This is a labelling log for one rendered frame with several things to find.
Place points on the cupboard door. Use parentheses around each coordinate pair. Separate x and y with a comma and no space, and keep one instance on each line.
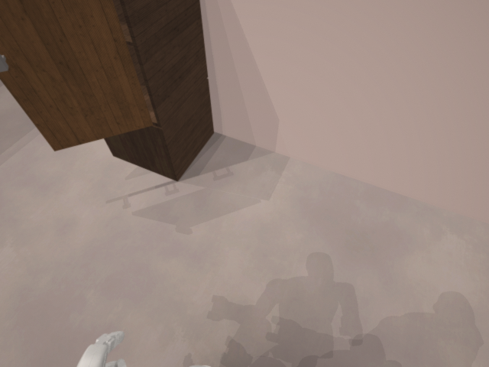
(70,69)

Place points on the left robot hand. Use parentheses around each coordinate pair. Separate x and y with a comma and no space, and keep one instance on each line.
(96,355)

